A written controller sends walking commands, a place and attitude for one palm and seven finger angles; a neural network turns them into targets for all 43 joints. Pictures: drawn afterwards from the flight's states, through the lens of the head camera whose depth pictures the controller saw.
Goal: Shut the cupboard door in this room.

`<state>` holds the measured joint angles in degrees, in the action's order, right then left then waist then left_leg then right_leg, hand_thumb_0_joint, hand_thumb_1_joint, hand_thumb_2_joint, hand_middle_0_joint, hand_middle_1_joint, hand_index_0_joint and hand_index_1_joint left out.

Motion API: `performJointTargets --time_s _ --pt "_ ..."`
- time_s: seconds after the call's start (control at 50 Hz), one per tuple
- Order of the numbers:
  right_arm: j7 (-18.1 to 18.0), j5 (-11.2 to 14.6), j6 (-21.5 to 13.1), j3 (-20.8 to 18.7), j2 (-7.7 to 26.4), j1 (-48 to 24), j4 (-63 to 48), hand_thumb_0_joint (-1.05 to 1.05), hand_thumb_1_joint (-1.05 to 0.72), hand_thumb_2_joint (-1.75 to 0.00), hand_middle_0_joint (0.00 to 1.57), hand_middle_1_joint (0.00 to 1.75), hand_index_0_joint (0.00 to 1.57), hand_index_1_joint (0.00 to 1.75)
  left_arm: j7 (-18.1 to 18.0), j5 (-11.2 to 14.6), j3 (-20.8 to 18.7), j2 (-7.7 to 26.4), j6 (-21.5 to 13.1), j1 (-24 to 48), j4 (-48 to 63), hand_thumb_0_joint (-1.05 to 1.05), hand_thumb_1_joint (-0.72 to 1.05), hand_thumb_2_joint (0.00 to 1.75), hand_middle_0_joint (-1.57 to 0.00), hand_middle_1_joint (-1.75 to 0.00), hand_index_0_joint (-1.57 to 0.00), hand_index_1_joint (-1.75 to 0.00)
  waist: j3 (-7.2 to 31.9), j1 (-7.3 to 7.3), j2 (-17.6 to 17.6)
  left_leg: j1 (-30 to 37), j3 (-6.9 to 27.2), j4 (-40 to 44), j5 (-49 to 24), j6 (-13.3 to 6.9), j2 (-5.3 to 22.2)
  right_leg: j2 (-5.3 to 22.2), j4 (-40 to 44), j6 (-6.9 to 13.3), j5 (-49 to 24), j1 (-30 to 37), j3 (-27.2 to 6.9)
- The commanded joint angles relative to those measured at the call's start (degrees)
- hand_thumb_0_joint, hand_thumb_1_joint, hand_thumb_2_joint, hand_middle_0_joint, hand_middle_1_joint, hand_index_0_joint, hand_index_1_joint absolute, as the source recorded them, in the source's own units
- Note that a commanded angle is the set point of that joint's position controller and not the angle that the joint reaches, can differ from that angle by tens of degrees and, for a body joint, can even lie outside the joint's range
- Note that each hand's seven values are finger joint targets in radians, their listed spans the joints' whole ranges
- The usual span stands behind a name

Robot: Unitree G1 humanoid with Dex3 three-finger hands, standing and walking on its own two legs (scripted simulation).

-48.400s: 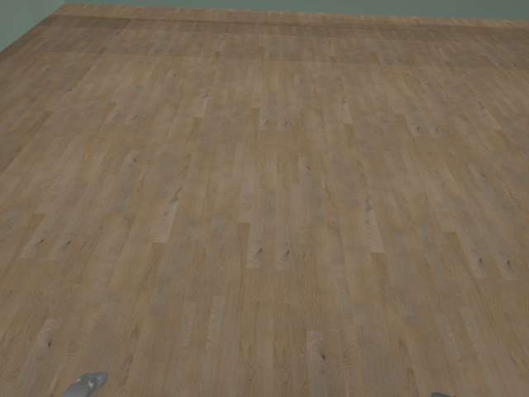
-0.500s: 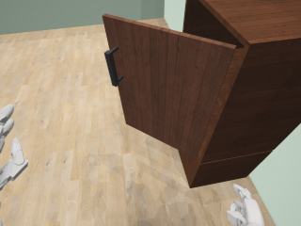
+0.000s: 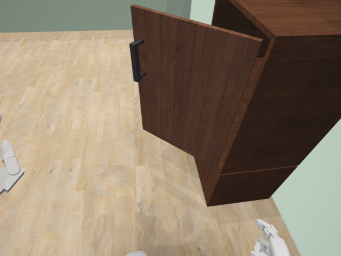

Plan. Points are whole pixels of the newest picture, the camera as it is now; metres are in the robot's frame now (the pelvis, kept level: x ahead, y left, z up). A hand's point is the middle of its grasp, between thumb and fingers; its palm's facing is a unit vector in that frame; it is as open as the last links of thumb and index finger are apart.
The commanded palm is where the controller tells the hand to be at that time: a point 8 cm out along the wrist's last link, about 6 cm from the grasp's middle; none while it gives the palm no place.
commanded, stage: step back with the hand held close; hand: left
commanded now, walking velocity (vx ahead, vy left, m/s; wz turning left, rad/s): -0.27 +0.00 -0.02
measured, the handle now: (139, 61) +0.73 +0.17 +0.08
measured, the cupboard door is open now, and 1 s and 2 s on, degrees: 49 49 49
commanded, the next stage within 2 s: stop stepping back and stand still in 0.36 s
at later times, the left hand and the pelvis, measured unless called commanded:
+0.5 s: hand out of the picture +0.08 +0.28 +0.19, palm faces +0.53 -0.75 -0.39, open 7.4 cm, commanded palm +0.01 +0.32 +0.20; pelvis -0.10 +0.01 +0.00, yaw +4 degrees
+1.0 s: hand out of the picture +0.01 +0.29 +0.19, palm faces +0.51 -0.78 -0.37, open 7.4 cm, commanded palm -0.05 +0.32 +0.20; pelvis -0.18 +0.02 +0.01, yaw +1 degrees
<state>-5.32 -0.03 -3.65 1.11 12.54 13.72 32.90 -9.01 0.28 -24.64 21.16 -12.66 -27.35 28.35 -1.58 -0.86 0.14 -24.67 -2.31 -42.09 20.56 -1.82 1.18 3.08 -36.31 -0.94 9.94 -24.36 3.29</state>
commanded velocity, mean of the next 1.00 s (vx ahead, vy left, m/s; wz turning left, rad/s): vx -0.05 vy -0.01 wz -0.03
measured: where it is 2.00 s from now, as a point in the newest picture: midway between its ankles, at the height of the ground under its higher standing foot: outside the picture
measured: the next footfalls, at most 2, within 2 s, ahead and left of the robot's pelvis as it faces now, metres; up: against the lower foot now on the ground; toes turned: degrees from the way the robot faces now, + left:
left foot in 0.48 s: +0.01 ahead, +0.12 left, +0.00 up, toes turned +9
right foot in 0.78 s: -0.21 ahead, -0.10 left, +0.00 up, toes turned +1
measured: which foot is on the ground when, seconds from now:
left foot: down 0.00-0.34, up 0.36-0.46, down 0.48-0.76, up 0.78-0.98, down 1.00-1.00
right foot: down 0.00-0.48, up 0.50-0.76, down 0.78-1.00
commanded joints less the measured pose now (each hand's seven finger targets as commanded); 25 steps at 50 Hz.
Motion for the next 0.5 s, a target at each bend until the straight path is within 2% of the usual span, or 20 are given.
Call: performJointTargets --time_s 0.0,0.04,0.08,0.12,0.16,0.18,0.2,0.22,0.24,0.26,0.28,0.3,0.32,0.36,0.38,0.4,0.42,0.44,0.46,0.48 --pt "-0.1 -0.4 -3.2 -3.0 6.4 -4.3 -7.6 0.00 -0.90 -0.90 0.20 0.30 0.20 0.30 -2.3 1.3 -7.8 14.1 -3.9 3.8 13.1 0.00 0.90 0.90 -0.20 -0.30 -0.20 -0.30 5.2 1.69 3.2 -1.9 3.3 7.5 8.6 0.7 0.3 7.1 16.6 4.5 20.5 1.0 -13.5" --pt "-0.2 -0.4 -3.0 -3.2 7.0 -4.4 -7.5 0.00 -0.90 -0.90 0.20 0.30 0.20 0.30 -2.7 1.5 -8.1 14.0 -4.1 2.6 12.3 0.00 0.90 0.90 -0.20 -0.30 -0.20 -0.30 5.6 1.83 0.5 -3.1 5.0 11.4 9.9 0.0 1.2 4.7 14.8 3.1 19.3 2.0 -10.5" --pt "-0.5 -0.2 -3.0 -3.6 8.3 -4.9 -7.8 0.00 -0.90 -0.90 0.20 0.30 0.20 0.30 -2.9 1.3 -9.3 14.3 -4.3 1.0 10.8 0.00 0.90 0.90 -0.20 -0.30 -0.20 -0.30 5.1 1.61 -5.6 -10.6 8.4 18.0 15.5 -1.3 3.8 1.4 9.4 1.7 17.3 8.3 -7.8" --pt "-0.6 0.3 -3.2 -3.7 8.5 -5.5 -8.4 0.00 -0.90 -0.90 0.20 0.30 0.20 0.30 -2.9 0.9 -9.7 13.4 -4.6 -0.2 10.2 0.00 0.90 0.90 -0.20 -0.30 -0.20 -0.30 5.9 1.12 -9.9 -21.8 12.7 25.1 20.4 -3.4 8.3 -2.8 -3.2 0.5 8.9 19.4 -4.9" --pt "-0.6 0.4 -3.7 -4.2 8.1 -6.1 -8.7 0.00 -0.90 -0.90 0.20 0.30 0.20 0.30 -2.5 1.0 -11.2 14.7 -5.1 -0.7 11.5 0.00 0.90 0.90 -0.20 -0.30 -0.20 -0.30 8.4 0.59 -10.0 -23.1 13.9 25.8 15.5 -4.1 10.9 -5.0 -8.8 -0.1 0.2 24.0 -3.5" --pt "-0.7 0.4 -4.0 -4.6 8.0 -6.0 -8.5 0.00 -0.90 -0.90 0.20 0.30 0.20 0.30 -2.3 1.0 -12.5 15.9 -5.2 -2.6 10.3 0.00 0.90 0.90 -0.20 -0.30 -0.20 -0.30 10.3 0.53 -9.0 -21.0 13.4 24.5 12.1 -3.9 10.7 -5.1 -8.0 -0.1 -1.7 24.4 -4.0" --pt "-0.5 0.7 -4.3 -4.7 7.9 -6.2 -9.0 0.00 -0.90 -0.90 0.20 0.30 0.20 0.30 -2.1 1.1 -11.9 15.0 -5.3 -4.4 10.3 0.00 0.90 0.90 -0.20 -0.30 -0.20 -0.30 10.6 0.51 -6.8 -21.0 11.5 21.9 11.7 -4.0 10.0 -4.5 -6.9 0.2 -4.2 24.8 -5.7" --pt "-0.4 1.0 -4.5 -5.2 8.3 -6.4 -9.3 0.00 -0.90 -0.90 0.20 0.30 0.20 0.30 -1.8 0.8 -12.8 15.3 -5.5 -5.8 9.7 0.00 0.90 0.90 -0.20 -0.30 -0.20 -0.30 10.0 0.62 -5.6 -23.6 9.6 20.1 17.8 -3.9 9.1 -3.5 -5.6 0.5 -2.2 25.5 -8.5" --pt "-0.3 1.1 -4.6 -5.5 8.7 -6.6 -9.7 0.00 -0.90 -0.90 0.20 0.30 0.20 0.30 -1.6 0.3 -13.0 15.1 -5.7 -6.2 8.3 0.00 0.90 0.90 -0.20 -0.30 -0.20 -0.30 6.3 0.77 -5.8 -27.1 8.4 18.4 24.2 -3.8 7.9 -2.6 -2.7 1.4 5.1 23.3 -12.3" --pt "-0.1 0.9 -4.6 -5.3 8.1 -5.7 -9.2 0.00 -0.90 -0.90 0.20 0.30 0.20 0.30 -1.5 0.4 -12.6 15.0 -6.2 -6.5 8.3 0.00 0.90 0.90 -0.20 -0.30 -0.20 -0.30 3.9 1.31 -4.2 -22.4 6.4 14.4 21.3 -2.0 5.6 -0.2 3.8 3.5 7.6 16.0 -16.3" --pt "0.3 0.6 -4.4 -5.3 7.8 -5.1 -8.2 0.00 -0.90 -0.90 0.20 0.30 0.20 0.30 -1.5 0.8 -11.8 15.3 -5.8 -4.5 11.2 0.00 0.90 0.90 -0.20 -0.30 -0.20 -0.30 5.4 1.41 -0.7 -16.1 4.6 8.3 17.7 -0.3 3.4 3.7 9.5 5.0 12.0 9.4 -21.1" --pt "0.6 0.3 -4.1 -4.7 6.2 -5.4 -7.4 0.00 -0.90 -0.90 0.20 0.30 0.20 0.30 -1.8 1.3 -10.4 15.4 -5.0 -2.7 12.9 0.00 0.90 0.90 -0.20 -0.30 -0.20 -0.30 5.7 1.28 5.0 -8.1 2.6 1.2 11.9 1.5 0.9 8.6 16.1 6.8 16.1 0.6 -25.1" --pt "1.0 0.2 -3.6 -4.5 5.4 -5.1 -6.0 0.00 -0.90 -0.90 0.20 0.30 0.20 0.30 -2.3 1.5 -8.9 15.5 -4.3 -0.5 13.8 0.00 0.90 0.90 -0.20 -0.30 -0.20 -0.30 6.8 1.48 10.3 0.9 0.9 -6.9 7.0 2.9 -0.9 12.8 21.6 8.4 21.3 -7.1 -26.5" --pt "1.0 -0.2 -2.7 -4.1 4.8 -5.5 -5.2 0.00 -0.90 -0.90 0.20 0.30 0.20 0.30 -3.1 1.1 -7.5 16.1 -3.5 3.7 15.2 0.00 0.90 0.90 -0.20 -0.30 -0.20 -0.30 7.8 1.96 13.9 7.8 0.3 -15.7 6.1 2.9 -1.4 14.6 25.6 8.9 24.4 -13.1 -24.1" --pt "0.7 -0.5 -2.8 -3.9 5.2 -4.5 -4.6 0.00 -0.90 -0.90 0.20 0.30 0.20 0.30 -3.4 0.9 -7.5 16.5 -3.6 6.6 16.3 0.00 0.90 0.90 -0.20 -0.30 -0.20 -0.30 6.6 2.62 12.6 11.2 1.3 -12.8 5.3 2.3 -1.1 13.7 25.3 8.0 22.1 -16.3 -21.7" --pt "0.3 -0.7 -2.7 -3.5 4.7 -4.0 -4.5 0.00 -0.90 -0.90 0.20 0.30 0.20 0.30 -3.4 0.8 -7.2 16.0 -3.4 6.1 14.8 0.00 0.90 0.90 -0.20 -0.30 -0.20 -0.30 5.0 2.69 12.1 14.2 1.8 -5.9 4.4 1.9 -0.5 10.5 23.3 5.9 20.8 -17.7 -16.8" --pt "-0.1 -0.3 -2.7 -3.2 5.1 -3.6 -4.7 0.00 -0.90 -0.90 0.20 0.30 0.20 0.30 -3.2 0.9 -6.2 15.1 -3.3 6.8 14.6 0.00 0.90 0.90 -0.20 -0.30 -0.20 -0.30 3.6 3.35 8.1 15.5 2.3 5.0 3.3 1.5 -0.2 7.0 18.6 3.5 20.4 -17.5 -13.1" --pt "-0.6 -0.3 -2.9 -3.5 6.8 -4.3 -5.1 0.00 -0.90 -0.90 0.20 0.30 0.20 0.30 -3.0 1.1 -6.4 15.0 -4.0 7.3 15.1 0.00 0.90 0.90 -0.20 -0.30 -0.20 -0.30 1.4 3.31 -3.2 9.4 7.6 16.7 9.1 -0.7 4.3 2.1 8.4 1.8 21.6 -15.1 -10.2" --pt "-1.3 -0.5 -4.1 -3.9 9.3 -4.5 -6.0 0.00 -0.90 -0.90 0.20 0.30 0.20 0.30 -3.4 0.8 -7.0 13.5 -4.9 6.6 15.9 0.00 0.90 0.90 -0.20 -0.30 -0.20 -0.30 2.1 2.71 -22.2 -6.0 22.2 31.6 23.2 -5.5 16.5 -5.2 -13.9 -0.5 18.2 -3.2 -4.4" --pt "-1.7 -1.0 -5.3 -4.4 7.9 -4.6 -5.7 0.00 -0.90 -0.90 0.20 0.30 0.20 0.30 -3.8 -0.4 -8.2 14.6 -4.8 8.0 15.4 0.00 0.90 0.90 -0.20 -0.30 -0.20 -0.30 2.7 2.49 -26.0 -14.4 29.9 36.7 25.4 -9.3 23.5 -7.7 -33.2 -1.1 16.9 2.8 -5.2"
